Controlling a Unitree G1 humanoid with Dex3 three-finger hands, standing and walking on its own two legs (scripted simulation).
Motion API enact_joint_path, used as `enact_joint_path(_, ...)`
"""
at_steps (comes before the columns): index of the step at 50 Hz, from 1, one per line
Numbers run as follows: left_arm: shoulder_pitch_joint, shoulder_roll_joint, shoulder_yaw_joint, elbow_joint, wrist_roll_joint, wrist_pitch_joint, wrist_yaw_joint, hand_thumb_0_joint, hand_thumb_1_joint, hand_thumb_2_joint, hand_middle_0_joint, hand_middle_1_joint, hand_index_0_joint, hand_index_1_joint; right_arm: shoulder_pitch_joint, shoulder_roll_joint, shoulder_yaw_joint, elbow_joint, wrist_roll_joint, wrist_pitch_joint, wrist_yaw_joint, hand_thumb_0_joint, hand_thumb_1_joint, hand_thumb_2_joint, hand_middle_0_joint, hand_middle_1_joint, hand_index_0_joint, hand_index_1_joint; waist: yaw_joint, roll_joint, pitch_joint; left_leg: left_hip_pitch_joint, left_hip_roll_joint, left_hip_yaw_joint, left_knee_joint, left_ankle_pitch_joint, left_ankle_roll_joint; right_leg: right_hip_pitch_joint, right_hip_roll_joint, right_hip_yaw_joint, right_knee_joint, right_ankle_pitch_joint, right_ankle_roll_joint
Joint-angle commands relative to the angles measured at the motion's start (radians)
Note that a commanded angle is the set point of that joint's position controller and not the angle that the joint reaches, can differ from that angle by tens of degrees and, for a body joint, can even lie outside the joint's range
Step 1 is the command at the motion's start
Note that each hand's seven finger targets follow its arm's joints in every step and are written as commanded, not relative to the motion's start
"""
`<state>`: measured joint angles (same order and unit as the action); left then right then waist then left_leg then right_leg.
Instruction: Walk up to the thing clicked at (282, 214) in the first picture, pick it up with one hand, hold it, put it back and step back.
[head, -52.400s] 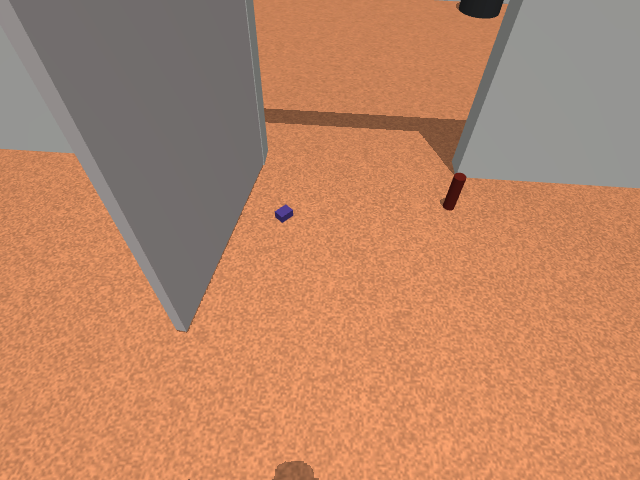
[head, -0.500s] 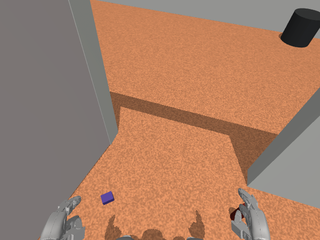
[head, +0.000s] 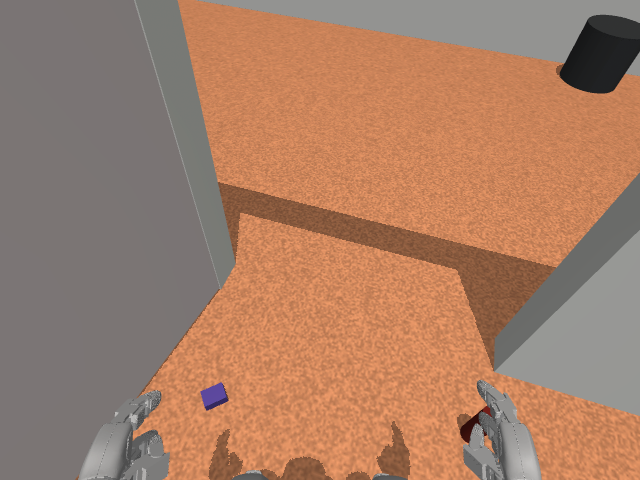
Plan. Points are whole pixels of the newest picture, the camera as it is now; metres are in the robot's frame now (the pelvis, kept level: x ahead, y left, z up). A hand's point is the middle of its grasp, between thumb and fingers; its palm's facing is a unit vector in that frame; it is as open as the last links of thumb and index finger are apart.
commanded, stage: home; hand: left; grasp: from above
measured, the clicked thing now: (214, 396) +0.45 +0.27 -0.70
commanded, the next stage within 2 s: stand in 0.36 s
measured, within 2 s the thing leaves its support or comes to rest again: neither
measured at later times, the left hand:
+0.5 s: hand (166, 462) +0.17 +0.18 -0.06, palm faces +0.02 -0.97 -0.25, open 7.4 cm
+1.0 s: hand out of the picture +0.05 +0.24 -0.10, palm faces +0.02 -0.95 -0.32, open 7.4 cm
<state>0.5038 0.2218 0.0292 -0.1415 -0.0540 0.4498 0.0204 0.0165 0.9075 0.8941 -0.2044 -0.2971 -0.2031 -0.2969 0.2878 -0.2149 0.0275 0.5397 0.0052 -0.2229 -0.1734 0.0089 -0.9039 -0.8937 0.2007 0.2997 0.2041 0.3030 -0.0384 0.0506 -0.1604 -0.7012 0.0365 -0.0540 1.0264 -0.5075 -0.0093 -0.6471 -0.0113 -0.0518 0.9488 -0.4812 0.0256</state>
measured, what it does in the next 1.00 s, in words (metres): rises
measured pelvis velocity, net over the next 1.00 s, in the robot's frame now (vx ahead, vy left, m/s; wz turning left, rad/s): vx -0.01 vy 0.01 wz -0.01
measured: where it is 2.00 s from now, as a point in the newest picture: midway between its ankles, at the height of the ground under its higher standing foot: outside the picture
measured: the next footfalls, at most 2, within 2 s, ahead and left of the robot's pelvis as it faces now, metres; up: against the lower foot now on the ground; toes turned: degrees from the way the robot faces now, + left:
none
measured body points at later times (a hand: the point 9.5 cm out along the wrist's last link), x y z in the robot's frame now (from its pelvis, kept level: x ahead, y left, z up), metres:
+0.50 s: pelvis +0.00 +0.00 +0.00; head +0.03 +0.00 +0.45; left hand +0.16 +0.23 -0.04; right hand +0.16 -0.25 -0.07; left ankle +0.00 +0.12 -0.68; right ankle -0.01 -0.14 -0.68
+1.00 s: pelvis -0.01 +0.01 +0.05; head +0.00 +0.01 +0.50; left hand +0.05 +0.29 -0.08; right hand +0.07 -0.27 -0.08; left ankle +0.00 +0.12 -0.68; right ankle -0.01 -0.14 -0.68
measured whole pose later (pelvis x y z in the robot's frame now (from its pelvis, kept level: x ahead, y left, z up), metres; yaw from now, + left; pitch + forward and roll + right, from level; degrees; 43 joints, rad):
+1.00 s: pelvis -0.01 +0.01 +0.05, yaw -1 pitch -3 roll +0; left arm 0.22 0.28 0.03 0.96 0.03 0.02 0.03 0.01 0.91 0.89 -0.21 -0.30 -0.20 -0.30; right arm 0.19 -0.27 -0.04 1.01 -0.04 0.00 -0.02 0.00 -0.91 -0.89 0.20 0.30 0.20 0.30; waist 0.02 0.00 0.06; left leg -0.22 0.00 0.00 0.55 -0.29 0.01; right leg -0.20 -0.05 -0.01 0.54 -0.28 0.04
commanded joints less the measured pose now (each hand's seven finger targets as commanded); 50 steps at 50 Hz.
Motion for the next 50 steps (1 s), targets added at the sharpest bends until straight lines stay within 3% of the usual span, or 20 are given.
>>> enact_joint_path(1, -0.025, 0.105, 0.059, -0.188, 0.006, -0.045, 0.004, 0.000, 0.900, 0.900, -0.200, -0.300, -0.200, -0.300, -0.073, -0.131, -0.053, -0.165, 0.001, -0.060, -0.014, 0.000, -0.901, -0.899, 0.200, 0.299, 0.200, 0.299, 0.005, 0.018, -0.062, 0.095, -0.023, -0.001, -0.187, 0.229, 0.012, 0.031, 0.034, -0.027, -0.134, 0.189, -0.025)
enact_joint_path(4, 0.003, 0.098, 0.062, -0.143, 0.006, -0.036, 0.002, 0.000, 0.900, 0.900, -0.200, -0.300, -0.200, -0.300, -0.064, -0.138, -0.058, -0.157, 0.001, -0.060, -0.015, 0.000, -0.901, -0.899, 0.200, 0.299, 0.200, 0.299, -0.008, -0.005, -0.081, 0.108, -0.019, -0.011, -0.190, 0.215, 0.013, 0.037, 0.036, -0.028, -0.131, 0.176, -0.024)
enact_joint_path(8, 0.014, 0.107, 0.075, -0.160, 0.000, -0.038, 0.005, 0.000, 0.900, 0.900, -0.200, -0.300, -0.200, -0.300, -0.065, -0.134, -0.058, -0.166, 0.002, -0.061, -0.015, 0.000, -0.901, -0.899, 0.200, 0.299, 0.200, 0.299, 0.000, -0.017, -0.087, 0.099, -0.027, 0.005, -0.172, 0.240, 0.017, 0.050, 0.033, -0.025, -0.137, 0.200, -0.022)
enact_joint_path(12, -0.037, 0.103, 0.052, -0.214, 0.002, -0.049, 0.003, 0.000, 0.900, 0.900, -0.200, -0.300, -0.200, -0.300, -0.069, -0.129, -0.053, -0.172, 0.002, -0.063, -0.015, 0.000, -0.901, -0.899, 0.200, 0.299, 0.200, 0.299, -0.007, 0.010, -0.086, 0.107, -0.029, 0.014, -0.169, 0.248, 0.016, 0.038, 0.031, -0.019, -0.139, 0.215, -0.021)
enact_joint_path(17, 0.002, 0.115, 0.078, -0.172, 0.002, -0.045, 0.004, 0.000, 0.900, 0.900, -0.200, -0.300, -0.200, -0.299, -0.065, -0.131, -0.056, -0.165, 0.002, -0.061, -0.016, 0.000, -0.901, -0.900, 0.200, 0.299, 0.200, 0.299, 0.004, -0.001, -0.086, 0.096, -0.031, 0.013, -0.169, 0.222, 0.018, 0.043, 0.030, -0.018, -0.143, 0.190, -0.022)
enact_joint_path(18, -0.029, 0.105, 0.052, -0.210, 0.006, -0.050, 0.003, 0.000, 0.900, 0.900, -0.200, -0.300, -0.200, -0.299, -0.072, -0.127, -0.054, -0.170, 0.002, -0.062, -0.016, 0.000, -0.901, -0.900, 0.200, 0.299, 0.200, 0.299, -0.001, 0.010, -0.080, 0.099, -0.028, 0.010, -0.176, 0.225, 0.016, 0.036, 0.032, -0.022, -0.139, 0.192, -0.022)
enact_joint_path(19, 0.000, 0.109, 0.072, -0.172, 0.004, -0.045, 0.004, 0.000, 0.900, 0.900, -0.200, -0.300, -0.200, -0.299, -0.062, -0.134, -0.059, -0.165, 0.001, -0.062, -0.017, 0.000, -0.901, -0.900, 0.200, 0.299, 0.200, 0.299, -0.002, 0.006, -0.087, 0.107, -0.027, 0.010, -0.174, 0.224, 0.015, 0.036, 0.034, -0.020, -0.137, 0.187, -0.022)
enact_joint_path(22, -0.004, 0.112, 0.069, -0.192, 0.000, -0.046, 0.005, 0.000, 0.900, 0.900, -0.200, -0.299, -0.200, -0.299, -0.059, -0.130, -0.057, -0.164, 0.003, -0.060, -0.017, 0.000, -0.900, -0.900, 0.200, 0.299, 0.200, 0.299, -0.006, -0.010, -0.121, 0.116, -0.030, 0.013, -0.150, 0.292, 0.019, 0.066, 0.029, -0.017, -0.137, 0.257, -0.020)
enact_joint_path(23, -0.299, 0.197, 0.060, 0.159, 0.117, -0.258, 0.045, 0.000, 0.900, 0.900, -0.200, -0.300, -0.200, -0.300, -0.129, -0.234, -0.087, 0.090, -0.121, 0.051, 0.042, 0.000, -0.901, -0.899, 0.200, 0.299, 0.200, 0.299, 0.077, -0.082, 0.140, 0.124, 0.007, 0.005, -0.220, 0.439, 0.057, 0.211, -0.048, 0.074, -0.200, 0.278, -0.076)
enact_joint_path(24, -0.203, 0.207, 0.078, 0.343, 0.124, -0.326, 0.040, 0.000, 0.900, 0.900, -0.200, -0.300, -0.200, -0.301, -0.122, -0.235, -0.104, 0.092, -0.117, 0.090, 0.070, 0.000, -0.900, -0.900, 0.200, 0.300, 0.200, 0.300, 0.065, -0.127, 0.044, 0.212, 0.000, 0.026, -0.224, 0.469, 0.064, 0.252, -0.062, 0.119, -0.212, 0.313, -0.106)
enact_joint_path(25, -0.202, 0.217, 0.076, 0.390, 0.128, -0.358, 0.035, 0.000, 0.900, 0.900, -0.200, -0.300, -0.200, -0.301, -0.116, -0.237, -0.101, 0.090, -0.121, 0.108, 0.087, 0.000, -0.900, -0.900, 0.200, 0.300, 0.200, 0.300, 0.054, -0.125, 0.027, 0.252, 0.002, 0.024, -0.239, 0.487, 0.071, 0.250, -0.066, 0.131, -0.205, 0.349, -0.114)
enact_joint_path(26, -0.232, 0.221, 0.072, 0.417, 0.126, -0.374, 0.029, 0.000, 0.900, 0.900, -0.200, -0.300, -0.200, -0.301, -0.091, -0.239, -0.100, 0.090, -0.116, 0.121, 0.101, 0.000, -0.900, -0.900, 0.200, 0.300, 0.200, 0.300, 0.034, -0.087, 0.043, 0.241, 0.004, -0.003, -0.265, 0.441, 0.069, 0.239, -0.053, 0.129, -0.211, 0.331, -0.104)
enact_joint_path(27, -0.242, 0.219, 0.060, 0.455, 0.119, -0.393, 0.025, 0.000, 0.900, 0.900, -0.200, -0.300, -0.200, -0.301, -0.114, -0.232, -0.097, 0.109, -0.100, 0.127, 0.116, 0.000, -0.900, -0.900, 0.200, 0.300, 0.200, 0.300, 0.052, -0.040, 0.035, 0.271, 0.000, -0.015, -0.295, 0.413, 0.069, 0.282, -0.062, 0.124, -0.213, 0.335, -0.097)
enact_joint_path(31, -0.280, 0.213, 0.065, 0.607, 0.102, -0.414, 0.022, 0.000, 0.900, 0.900, -0.200, -0.300, -0.200, -0.301, -0.155, -0.215, -0.111, 0.164, -0.055, 0.143, 0.152, 0.000, -0.900, -0.900, 0.200, 0.300, 0.200, 0.300, 0.073, -0.080, 0.039, 0.342, -0.005, -0.009, -0.345, 0.351, 0.058, 0.295, -0.078, 0.124, -0.280, 0.267, -0.073)
enact_joint_path(34, -0.312, 0.218, 0.063, 0.713, 0.101, -0.438, 0.023, 0.000, 0.900, 0.900, -0.200, -0.300, -0.200, -0.301, -0.154, -0.215, -0.118, 0.215, -0.059, 0.158, 0.156, 0.000, -0.900, -0.900, 0.200, 0.300, 0.200, 0.300, 0.064, -0.065, 0.048, 0.367, 0.004, -0.022, -0.391, 0.300, 0.065, 0.330, -0.086, 0.123, -0.325, 0.259, -0.064)
enact_joint_path(36, -0.318, 0.221, 0.062, 0.773, 0.103, -0.452, 0.024, 0.000, 0.900, 0.900, -0.200, -0.300, -0.200, -0.301, -0.150, -0.214, -0.119, 0.243, -0.059, 0.165, 0.156, 0.000, -0.900, -0.900, 0.200, 0.300, 0.200, 0.300, 0.058, -0.067, 0.049, 0.400, 0.006, -0.018, -0.404, 0.351, 0.062, 0.359, -0.091, 0.123, -0.351, 0.313, -0.060)
enact_joint_path(40, -0.327, 0.219, 0.058, 0.874, 0.096, -0.458, 0.022, 0.000, 0.900, 0.900, -0.200, -0.300, -0.200, -0.301, -0.161, -0.232, -0.121, 0.289, -0.058, 0.178, 0.149, 0.000, -0.900, -0.900, 0.200, 0.300, 0.200, 0.300, 0.058, -0.022, 0.126, 0.415, 0.035, -0.058, -0.519, 0.263, 0.063, 0.362, -0.073, 0.100, -0.403, 0.250, -0.050)
enact_joint_path(44, -0.315, 0.217, 0.052, 0.968, 0.089, -0.463, 0.021, 0.000, 0.900, 0.900, -0.200, -0.300, -0.200, -0.301, -0.151, -0.242, -0.114, 0.345, -0.051, 0.184, 0.143, 0.000, -0.900, -0.900, 0.200, 0.300, 0.200, 0.300, 0.062, -0.018, 0.145, 0.433, 0.051, -0.078, -0.595, 0.312, 0.059, 0.443, -0.077, 0.095, -0.453, 0.305, -0.047)
enact_joint_path(46, -0.308, 0.229, 0.052, 1.011, 0.088, -0.467, 0.023, 0.000, 0.900, 0.900, -0.200, -0.300, -0.200, -0.301, -0.147, -0.242, -0.114, 0.373, -0.046, 0.184, 0.139, 0.000, -0.900, -0.900, 0.200, 0.300, 0.200, 0.300, 0.061, -0.049, 0.129, 0.516, 0.047, -0.055, -0.573, 0.451, 0.049, 0.452, -0.092, 0.105, -0.477, 0.401, -0.051)
enact_joint_path(50, -0.331, 0.235, 0.046, 1.070, 0.082, -0.466, 0.026, 0.000, 0.900, 0.900, -0.200, -0.300, -0.200, -0.301, -0.135, -0.252, -0.111, 0.425, -0.040, 0.191, 0.136, 0.000, -0.900, -0.900, 0.200, 0.300, 0.200, 0.300, 0.051, -0.046, 0.157, 0.522, 0.051, -0.050, -0.632, 0.436, 0.041, 0.494, -0.096, 0.105, -0.526, 0.386, -0.044)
